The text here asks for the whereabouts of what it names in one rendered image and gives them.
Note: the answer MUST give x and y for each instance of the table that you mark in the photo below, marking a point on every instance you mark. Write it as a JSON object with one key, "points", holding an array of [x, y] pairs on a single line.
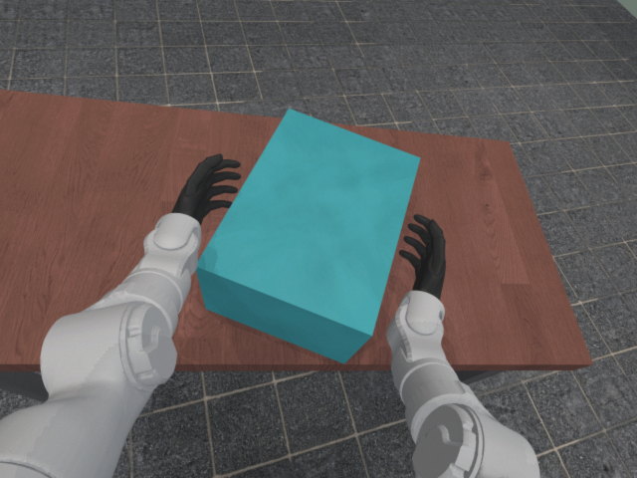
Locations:
{"points": [[83, 181]]}

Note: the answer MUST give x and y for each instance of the left robot upper arm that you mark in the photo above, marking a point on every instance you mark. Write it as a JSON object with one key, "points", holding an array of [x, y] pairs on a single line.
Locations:
{"points": [[100, 368]]}

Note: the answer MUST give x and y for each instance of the robot right forearm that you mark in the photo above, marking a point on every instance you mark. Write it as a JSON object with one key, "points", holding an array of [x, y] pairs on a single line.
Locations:
{"points": [[422, 375]]}

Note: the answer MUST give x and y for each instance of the right robot upper arm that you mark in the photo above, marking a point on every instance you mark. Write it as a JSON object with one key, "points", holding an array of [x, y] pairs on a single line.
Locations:
{"points": [[457, 441]]}

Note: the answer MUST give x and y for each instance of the left robot hand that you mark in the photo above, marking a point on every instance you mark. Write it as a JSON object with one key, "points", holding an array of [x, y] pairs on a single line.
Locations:
{"points": [[194, 199]]}

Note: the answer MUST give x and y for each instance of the carton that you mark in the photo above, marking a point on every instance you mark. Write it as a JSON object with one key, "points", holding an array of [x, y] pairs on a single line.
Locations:
{"points": [[305, 250]]}

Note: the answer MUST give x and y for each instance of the right robot hand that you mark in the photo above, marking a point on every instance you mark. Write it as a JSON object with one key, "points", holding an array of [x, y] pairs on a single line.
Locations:
{"points": [[430, 270]]}

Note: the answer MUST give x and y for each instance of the robot left forearm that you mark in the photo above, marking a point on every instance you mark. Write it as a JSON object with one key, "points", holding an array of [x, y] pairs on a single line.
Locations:
{"points": [[163, 276]]}

